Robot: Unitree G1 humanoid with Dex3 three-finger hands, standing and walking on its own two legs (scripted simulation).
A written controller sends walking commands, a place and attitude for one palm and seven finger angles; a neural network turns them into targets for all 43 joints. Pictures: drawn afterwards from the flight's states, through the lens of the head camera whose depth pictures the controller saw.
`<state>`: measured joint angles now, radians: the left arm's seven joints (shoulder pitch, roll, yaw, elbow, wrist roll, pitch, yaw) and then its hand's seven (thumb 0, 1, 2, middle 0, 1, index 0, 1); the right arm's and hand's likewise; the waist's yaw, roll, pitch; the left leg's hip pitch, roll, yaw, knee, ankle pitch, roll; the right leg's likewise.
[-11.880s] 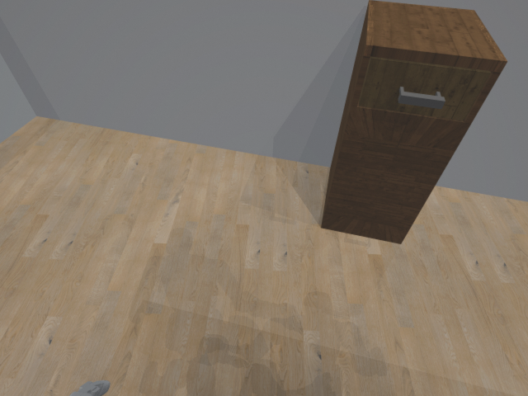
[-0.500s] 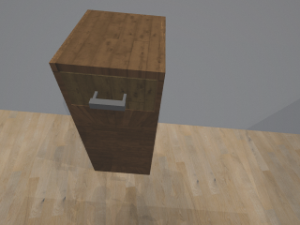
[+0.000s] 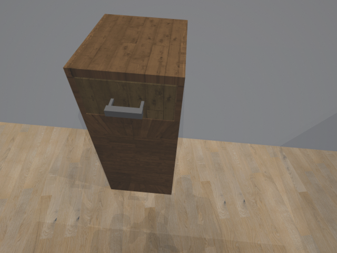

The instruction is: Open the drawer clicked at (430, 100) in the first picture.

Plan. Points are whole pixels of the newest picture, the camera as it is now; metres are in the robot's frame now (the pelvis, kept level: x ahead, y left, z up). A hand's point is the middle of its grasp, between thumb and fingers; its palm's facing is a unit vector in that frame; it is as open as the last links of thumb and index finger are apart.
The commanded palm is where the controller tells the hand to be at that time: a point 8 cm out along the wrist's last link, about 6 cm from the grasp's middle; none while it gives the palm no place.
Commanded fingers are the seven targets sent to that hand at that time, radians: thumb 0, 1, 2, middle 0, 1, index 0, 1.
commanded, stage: come to a stop and stand still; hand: left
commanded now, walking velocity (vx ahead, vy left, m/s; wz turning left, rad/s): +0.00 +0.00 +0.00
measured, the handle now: (125, 107) +0.55 +0.19 -0.01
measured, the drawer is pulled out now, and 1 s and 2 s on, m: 0.00 0.00 0.00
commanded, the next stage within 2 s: look again from close up in 0.30 s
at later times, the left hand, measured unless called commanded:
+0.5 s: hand out of the picture -0.04 +0.15 -0.18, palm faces +0.02 -0.99 -0.13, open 7.4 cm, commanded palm none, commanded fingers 0.00 0.90 0.90 -0.20 -0.30 -0.20 -0.30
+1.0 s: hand out of the picture +0.02 +0.18 -0.16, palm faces -0.01 -0.97 -0.22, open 7.3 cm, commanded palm +0.10 +0.24 -0.06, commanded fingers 0.00 0.83 0.87 -0.20 -0.34 -0.20 -0.34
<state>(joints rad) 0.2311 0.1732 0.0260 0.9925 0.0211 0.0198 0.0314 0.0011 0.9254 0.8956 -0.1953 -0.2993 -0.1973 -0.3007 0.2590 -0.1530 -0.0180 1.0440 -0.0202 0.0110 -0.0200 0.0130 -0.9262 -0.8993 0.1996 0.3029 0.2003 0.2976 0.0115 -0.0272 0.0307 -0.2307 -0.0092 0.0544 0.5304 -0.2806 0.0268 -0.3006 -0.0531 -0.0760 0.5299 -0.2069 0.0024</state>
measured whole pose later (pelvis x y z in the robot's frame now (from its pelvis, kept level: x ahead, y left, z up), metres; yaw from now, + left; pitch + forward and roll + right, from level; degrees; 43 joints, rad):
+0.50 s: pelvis +0.00 +0.00 +0.00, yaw +0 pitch -1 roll -1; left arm 0.37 0.10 -0.02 1.11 0.02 -0.02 0.04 0.00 0.91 0.90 -0.20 -0.30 -0.20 -0.30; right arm 0.34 -0.12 0.01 1.07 -0.01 0.00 -0.01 0.01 -0.91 -0.90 0.20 0.30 0.20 0.30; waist 0.00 0.00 0.04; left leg -0.26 0.01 0.05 0.56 -0.29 0.02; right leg -0.30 -0.04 -0.09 0.50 -0.19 0.00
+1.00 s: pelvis +0.01 +0.01 +0.00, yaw +0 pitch -2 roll +0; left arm 0.34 0.15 -0.02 0.94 0.06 0.04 0.05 0.01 0.92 0.90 -0.20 -0.30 -0.20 -0.30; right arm 0.33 -0.16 0.03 1.04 0.00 -0.02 -0.03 0.02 -0.92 -0.90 0.20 0.30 0.20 0.30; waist 0.01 0.01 0.03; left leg -0.18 -0.02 0.06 0.48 -0.27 0.04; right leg -0.25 -0.06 -0.07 0.48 -0.19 0.02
